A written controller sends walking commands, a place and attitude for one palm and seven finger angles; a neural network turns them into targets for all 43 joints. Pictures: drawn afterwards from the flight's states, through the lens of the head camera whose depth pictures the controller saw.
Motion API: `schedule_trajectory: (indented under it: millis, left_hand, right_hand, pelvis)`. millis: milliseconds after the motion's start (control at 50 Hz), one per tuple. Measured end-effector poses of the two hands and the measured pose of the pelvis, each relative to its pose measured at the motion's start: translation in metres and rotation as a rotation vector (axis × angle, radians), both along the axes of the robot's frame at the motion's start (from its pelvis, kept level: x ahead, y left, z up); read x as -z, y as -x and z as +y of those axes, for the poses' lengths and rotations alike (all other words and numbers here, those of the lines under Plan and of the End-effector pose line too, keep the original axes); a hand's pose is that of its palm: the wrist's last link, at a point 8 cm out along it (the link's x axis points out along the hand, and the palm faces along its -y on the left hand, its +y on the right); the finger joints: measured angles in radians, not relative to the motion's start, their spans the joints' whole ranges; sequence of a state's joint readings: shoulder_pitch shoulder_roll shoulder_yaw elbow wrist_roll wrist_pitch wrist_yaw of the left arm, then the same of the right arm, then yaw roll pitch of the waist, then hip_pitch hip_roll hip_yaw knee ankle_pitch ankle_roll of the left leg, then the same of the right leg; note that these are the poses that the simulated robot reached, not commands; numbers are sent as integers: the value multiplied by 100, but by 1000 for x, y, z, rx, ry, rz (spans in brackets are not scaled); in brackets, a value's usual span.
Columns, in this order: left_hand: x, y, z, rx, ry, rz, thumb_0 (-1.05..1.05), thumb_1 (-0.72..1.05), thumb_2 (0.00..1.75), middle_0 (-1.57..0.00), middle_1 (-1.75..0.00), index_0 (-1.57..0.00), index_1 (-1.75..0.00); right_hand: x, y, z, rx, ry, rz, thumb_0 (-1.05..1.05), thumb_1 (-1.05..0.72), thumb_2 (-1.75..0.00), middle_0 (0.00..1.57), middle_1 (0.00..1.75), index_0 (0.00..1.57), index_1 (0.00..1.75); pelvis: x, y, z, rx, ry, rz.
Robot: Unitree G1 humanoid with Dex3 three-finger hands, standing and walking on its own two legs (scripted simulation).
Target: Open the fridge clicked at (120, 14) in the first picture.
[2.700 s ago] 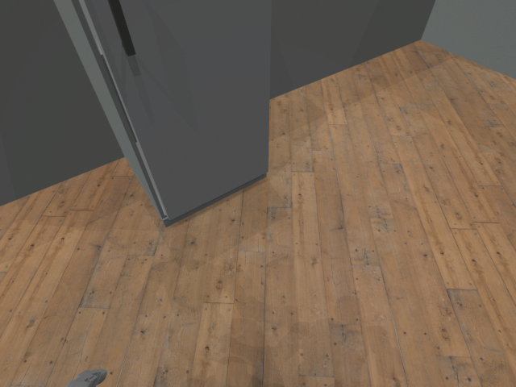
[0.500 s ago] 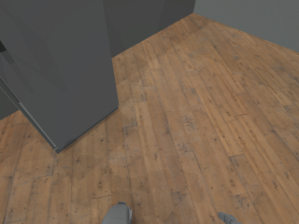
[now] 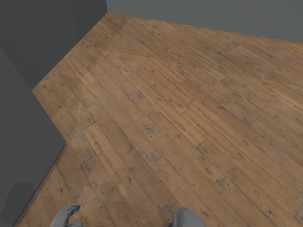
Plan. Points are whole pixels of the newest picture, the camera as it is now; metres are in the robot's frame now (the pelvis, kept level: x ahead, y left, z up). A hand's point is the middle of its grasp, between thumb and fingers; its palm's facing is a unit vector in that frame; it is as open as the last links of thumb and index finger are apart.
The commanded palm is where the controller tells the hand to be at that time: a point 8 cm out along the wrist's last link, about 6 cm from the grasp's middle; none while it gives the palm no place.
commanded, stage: walk to a spot facing it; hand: left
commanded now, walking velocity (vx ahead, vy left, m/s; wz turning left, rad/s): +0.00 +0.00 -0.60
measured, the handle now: out of the picture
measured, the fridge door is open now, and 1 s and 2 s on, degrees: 0 0 0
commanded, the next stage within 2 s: turn to face it in 1.24 s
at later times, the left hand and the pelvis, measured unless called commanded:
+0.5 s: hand (95, 209) +0.20 +0.18 -0.18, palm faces -0.22 -0.95 -0.20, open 7.4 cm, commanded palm none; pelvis +0.06 +0.01 -0.01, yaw -16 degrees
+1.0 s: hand (118, 192) +0.25 +0.11 -0.16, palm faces -0.56 -0.79 -0.25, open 7.4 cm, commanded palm none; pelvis +0.05 +0.00 -0.02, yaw -35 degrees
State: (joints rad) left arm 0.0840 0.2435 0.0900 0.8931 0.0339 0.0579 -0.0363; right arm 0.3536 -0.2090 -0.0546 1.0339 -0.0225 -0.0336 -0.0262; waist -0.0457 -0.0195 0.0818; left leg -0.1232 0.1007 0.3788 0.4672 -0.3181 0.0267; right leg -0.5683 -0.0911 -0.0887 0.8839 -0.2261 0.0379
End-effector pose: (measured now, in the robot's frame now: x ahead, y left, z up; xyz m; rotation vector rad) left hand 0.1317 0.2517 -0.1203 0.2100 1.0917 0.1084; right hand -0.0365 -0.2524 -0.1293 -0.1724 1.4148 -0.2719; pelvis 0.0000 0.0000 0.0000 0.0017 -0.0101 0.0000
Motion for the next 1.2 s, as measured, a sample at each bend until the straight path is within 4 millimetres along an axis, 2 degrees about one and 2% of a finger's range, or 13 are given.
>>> schedule_trajectory:
  millis: [100,160,200,280,400,460,520,660,780,860,1020,1100,1200]
  left_hand:
    - [7,-65,-43,132,9,-28,1,92,90,-19,-30,-20,-30]
    - [13,-87,-64,175,8,-71,1,91,90,-19,-30,-20,-30]
    - [13,-89,-70,180,10,-62,1,91,90,-19,-30,-20,-30]
    - [12,-80,-71,186,-1,2,1,91,90,-20,-30,-20,-30]
    - [15,-70,-52,195,-3,66,1,91,90,-20,-30,-21,-30]
    - [22,-69,-35,193,2,82,1,91,90,-20,-30,-21,-30]
    - [32,-71,-15,193,8,99,1,91,90,-20,-30,-21,-30]
    - [23,-75,9,250,-4,167,1,91,90,-19,-30,-20,-30]
    - [17,-83,2,328,-31,220,1,91,90,-19,-30,-20,-30]
    - [15,-100,-24,412,-45,213,1,91,90,-19,-30,-20,-30]
    - [8,-138,-107,582,-53,52,1,91,90,-19,-30,-20,-30]
    - [-3,-137,-128,608,-52,37,1,91,90,-19,-30,-20,-30]
    - [-3,-130,-139,645,-58,111,1,91,90,-20,-30,-20,-30]
  right_hand:
    - [18,20,1,110,-48,82,0,-91,-90,20,29,19,30]
    - [31,15,-2,145,-76,102,0,-91,-90,20,29,20,30]
    - [32,-2,-4,155,-74,75,0,-91,-90,20,29,20,30]
    - [26,-51,-9,155,-55,-53,1,-91,-90,20,29,20,30]
    - [9,-116,-10,136,-12,-244,0,-91,-90,20,29,20,30]
    - [0,-136,-5,129,21,-306,0,-91,-90,20,29,20,30]
    - [-8,-142,4,134,62,-344,0,-91,-90,20,29,20,30]
    - [-24,-114,23,201,85,-305,0,-91,-90,20,30,20,30]
    - [-18,-70,34,326,65,-248,0,-91,-90,20,30,20,30]
    - [-6,-28,39,424,35,-187,0,-91,-90,20,30,20,30]
    - [31,59,34,590,-38,-56,0,-91,-90,20,30,20,30]
    - [22,60,20,619,-41,-62,1,-91,-90,20,29,19,30]
    - [8,32,-5,641,-7,-156,1,-91,-90,20,29,19,30]
  pelvis:
    - [13,-27,-13,67,-7,11]
    - [22,-37,-22,94,-2,10]
    - [20,-40,-24,116,2,0]
    - [12,-47,-23,162,5,1]
    - [8,-54,-10,232,2,14]
    - [10,-57,2,265,7,18]
    - [15,-61,16,298,7,16]
    - [0,-66,31,392,23,17]
    - [-5,-68,32,472,26,23]
    - [-2,-62,25,529,17,24]
    - [15,-51,-7,620,5,22]
    - [4,-58,-23,664,-7,11]
    - [-5,-73,-41,703,-15,10]
